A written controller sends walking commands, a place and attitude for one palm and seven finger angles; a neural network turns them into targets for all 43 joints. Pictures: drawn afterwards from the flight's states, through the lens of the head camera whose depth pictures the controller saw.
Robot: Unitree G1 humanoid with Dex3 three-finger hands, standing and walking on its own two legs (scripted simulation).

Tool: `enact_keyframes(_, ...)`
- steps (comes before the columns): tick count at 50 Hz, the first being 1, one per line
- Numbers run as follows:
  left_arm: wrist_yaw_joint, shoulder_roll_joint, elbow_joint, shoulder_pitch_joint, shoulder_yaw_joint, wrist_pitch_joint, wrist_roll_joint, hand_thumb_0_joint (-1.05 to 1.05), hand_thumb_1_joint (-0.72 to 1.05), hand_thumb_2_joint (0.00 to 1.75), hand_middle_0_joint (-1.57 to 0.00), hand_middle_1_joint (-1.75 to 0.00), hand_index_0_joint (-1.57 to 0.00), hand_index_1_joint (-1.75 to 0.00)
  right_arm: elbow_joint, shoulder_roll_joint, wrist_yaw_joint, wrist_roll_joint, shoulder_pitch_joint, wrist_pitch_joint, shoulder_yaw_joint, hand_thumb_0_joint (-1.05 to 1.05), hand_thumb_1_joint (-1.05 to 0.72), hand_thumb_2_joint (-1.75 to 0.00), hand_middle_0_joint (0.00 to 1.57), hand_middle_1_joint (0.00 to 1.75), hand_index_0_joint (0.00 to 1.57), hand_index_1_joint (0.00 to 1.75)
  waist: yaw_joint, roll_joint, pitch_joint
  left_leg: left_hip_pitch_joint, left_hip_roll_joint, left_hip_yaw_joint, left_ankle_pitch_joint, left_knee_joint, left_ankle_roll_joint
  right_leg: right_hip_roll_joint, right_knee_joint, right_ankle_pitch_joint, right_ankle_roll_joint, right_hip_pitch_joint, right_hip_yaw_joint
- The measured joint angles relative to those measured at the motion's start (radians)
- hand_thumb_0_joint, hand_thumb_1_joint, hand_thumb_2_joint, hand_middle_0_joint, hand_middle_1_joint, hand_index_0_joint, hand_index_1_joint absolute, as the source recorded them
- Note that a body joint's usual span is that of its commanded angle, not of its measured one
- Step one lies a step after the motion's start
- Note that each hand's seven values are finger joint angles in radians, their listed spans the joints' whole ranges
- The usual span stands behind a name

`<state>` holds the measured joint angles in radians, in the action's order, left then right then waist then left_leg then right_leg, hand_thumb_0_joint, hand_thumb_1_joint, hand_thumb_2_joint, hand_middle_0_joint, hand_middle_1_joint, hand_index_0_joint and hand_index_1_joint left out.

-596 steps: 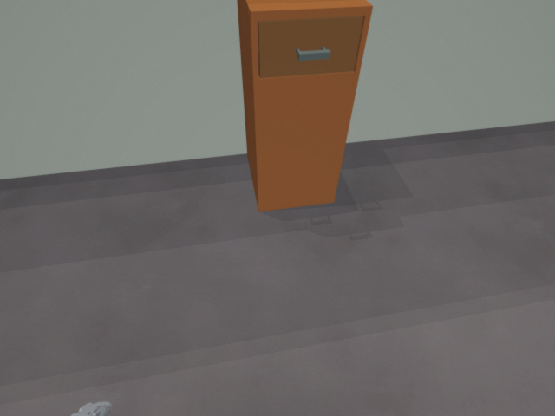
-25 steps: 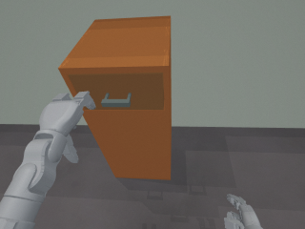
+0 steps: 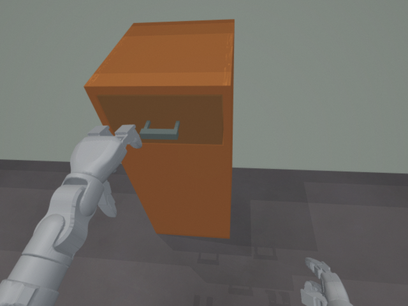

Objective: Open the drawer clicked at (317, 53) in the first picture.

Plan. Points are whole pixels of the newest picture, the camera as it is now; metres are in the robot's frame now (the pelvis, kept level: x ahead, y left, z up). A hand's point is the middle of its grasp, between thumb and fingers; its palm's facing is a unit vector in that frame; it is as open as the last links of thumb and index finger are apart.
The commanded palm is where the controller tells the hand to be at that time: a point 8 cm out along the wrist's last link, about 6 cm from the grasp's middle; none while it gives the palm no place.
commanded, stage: move the hooked fingers above the handle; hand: left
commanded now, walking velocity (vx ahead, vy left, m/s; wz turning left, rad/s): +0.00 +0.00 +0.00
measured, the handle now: (161, 129) +0.55 +0.21 +0.02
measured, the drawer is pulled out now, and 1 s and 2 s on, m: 0.00 0.00 0.00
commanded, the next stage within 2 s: none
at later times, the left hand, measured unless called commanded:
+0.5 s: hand (136, 150) +0.39 +0.21 +0.10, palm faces +0.03 -0.06 -1.00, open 13.8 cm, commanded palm +0.37 +0.22 +0.16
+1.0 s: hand (149, 136) +0.45 +0.20 +0.08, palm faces -0.01 -0.02 -1.00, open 13.8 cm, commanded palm +0.44 +0.20 +0.14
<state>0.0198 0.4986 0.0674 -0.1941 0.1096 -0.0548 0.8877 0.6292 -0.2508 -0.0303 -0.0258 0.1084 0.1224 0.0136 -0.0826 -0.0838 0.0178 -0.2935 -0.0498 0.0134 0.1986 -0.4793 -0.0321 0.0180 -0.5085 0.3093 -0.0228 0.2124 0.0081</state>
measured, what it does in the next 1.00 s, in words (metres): stands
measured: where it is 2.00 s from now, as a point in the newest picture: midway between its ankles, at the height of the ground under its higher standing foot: outside the picture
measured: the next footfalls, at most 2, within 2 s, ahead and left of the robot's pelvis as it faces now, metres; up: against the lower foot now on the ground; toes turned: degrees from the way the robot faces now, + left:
none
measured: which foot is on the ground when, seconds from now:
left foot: down 0.00-1.00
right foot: down 0.00-1.00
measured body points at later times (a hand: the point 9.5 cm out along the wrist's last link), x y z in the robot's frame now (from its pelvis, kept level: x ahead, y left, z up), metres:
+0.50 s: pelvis +0.02 -0.01 -0.01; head +0.05 -0.04 +0.44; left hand +0.39 +0.21 +0.15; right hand +0.17 -0.26 -0.13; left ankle +0.03 +0.10 -0.74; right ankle -0.03 -0.11 -0.74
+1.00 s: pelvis +0.03 -0.02 -0.01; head +0.06 -0.04 +0.44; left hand +0.45 +0.19 +0.14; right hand +0.14 -0.27 -0.14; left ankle +0.03 +0.10 -0.74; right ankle -0.03 -0.11 -0.74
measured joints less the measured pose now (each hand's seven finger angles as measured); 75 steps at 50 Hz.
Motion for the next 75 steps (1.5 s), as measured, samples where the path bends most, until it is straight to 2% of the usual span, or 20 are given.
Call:
enact_keyframes(5, -0.024, -0.007, 0.068, -0.060, 0.013, 0.016, 0.017, 0.00, -0.49, 0.30, -0.32, -1.20, -0.32, -1.21, 0.007, 0.007, -0.005, 0.000, -0.003, 0.001, 0.003, 0.01, -0.91, -0.90, 0.20, 0.29, 0.20, 0.30, 0.005, 0.010, 0.004, -0.013, 0.003, -0.002, 0.007, -0.008, 0.003, 0.003, -0.008, 0.006, -0.003, 0.014, 0.002)
enact_keyframes(14, -0.022, -0.012, 0.151, -0.128, 0.009, -0.019, 0.026, 0.00, -0.49, 0.30, -0.32, -1.20, -0.32, -1.21, 0.007, -0.003, -0.001, -0.003, 0.036, 0.018, -0.011, 0.01, -0.91, -0.90, 0.20, 0.29, 0.20, 0.30, 0.024, 0.012, 0.019, -0.038, 0.007, -0.010, 0.026, -0.024, 0.005, 0.006, -0.024, 0.021, -0.006, 0.042, 0.010)
enact_keyframes(19, -0.021, -0.015, 0.164, -0.131, 0.008, -0.002, 0.025, 0.00, -0.49, 0.30, -0.32, -1.20, -0.32, -1.21, 0.011, -0.012, -0.002, -0.003, 0.058, 0.025, -0.023, 0.01, -0.91, -0.90, 0.20, 0.29, 0.20, 0.30, 0.033, 0.014, 0.026, -0.054, 0.009, -0.015, 0.041, -0.038, 0.005, 0.008, -0.038, 0.034, -0.008, 0.060, 0.016)
enact_keyframes(24, -0.046, -0.016, 0.200, -0.147, 0.001, 0.013, 0.031, 0.00, -0.49, 0.30, -0.32, -1.20, -0.32, -1.21, 0.020, -0.015, -0.005, -0.004, 0.071, 0.026, -0.033, 0.01, -0.91, -0.90, 0.20, 0.29, 0.20, 0.30, 0.038, 0.018, 0.035, -0.073, 0.012, -0.019, 0.056, -0.055, 0.007, 0.011, -0.055, 0.047, -0.010, 0.079, 0.019)
enact_keyframes(34, -0.063, -0.031, 0.295, -0.225, 0.020, -0.014, 0.051, 0.00, -0.49, 0.30, -0.32, -1.20, -0.32, -1.21, 0.021, -0.012, -0.005, -0.006, 0.082, 0.031, -0.047, 0.01, -0.91, -0.90, 0.20, 0.29, 0.20, 0.30, 0.049, 0.020, 0.058, -0.111, 0.015, -0.014, 0.076, -0.088, 0.012, 0.016, -0.082, 0.066, -0.015, 0.113, 0.014)
enact_keyframes(51, -0.094, -0.032, 0.568, -0.410, 0.013, 0.038, 0.088, 0.00, -0.49, 0.30, -0.32, -1.20, -0.32, -1.21, 0.025, -0.006, -0.011, -0.007, 0.129, 0.039, -0.056, 0.01, -0.91, -0.90, 0.20, 0.29, 0.20, 0.30, 0.084, 0.032, 0.082, -0.180, 0.025, -0.014, 0.093, -0.133, 0.018, 0.026, -0.124, 0.080, -0.023, 0.182, 0.012)
enact_keyframes(61, -0.140, -0.035, 0.703, -0.503, 0.003, 0.077, 0.114, 0.00, -0.49, 0.30, -0.32, -1.20, -0.32, -1.21, 0.049, -0.009, -0.008, -0.005, 0.176, 0.041, -0.070, 0.00, -0.91, -0.90, 0.20, 0.29, 0.20, 0.30, 0.119, 0.036, 0.092, -0.232, 0.029, -0.016, 0.096, -0.156, 0.017, 0.030, -0.143, 0.080, -0.021, 0.233, 0.014)
enact_keyframes(69, -0.178, -0.027, 0.843, -0.609, -0.007, 0.045, 0.136, 0.00, -0.49, 0.30, -0.32, -1.20, -0.32, -1.21, 0.056, -0.009, -0.002, -0.001, 0.214, 0.030, -0.074, 0.00, -0.91, -0.90, 0.20, 0.29, 0.20, 0.30, 0.157, 0.036, 0.100, -0.285, 0.035, -0.021, 0.099, -0.176, 0.014, 0.036, -0.156, 0.077, -0.018, 0.285, 0.018)
enact_keyframes(75, -0.178, -0.022, 0.868, -0.615, -0.045, 0.055, 0.143, 0.00, -0.49, 0.30, -0.32, -1.20, -0.32, -1.21, 0.060, -0.011, 0.000, 0.003, 0.246, 0.038, -0.075, 0.00, -0.91, -0.90, 0.20, 0.29, 0.20, 0.30, 0.173, 0.032, 0.112, -0.291, 0.041, -0.036, 0.102, -0.172, 0.010, 0.040, -0.148, 0.072, -0.014, 0.294, 0.034)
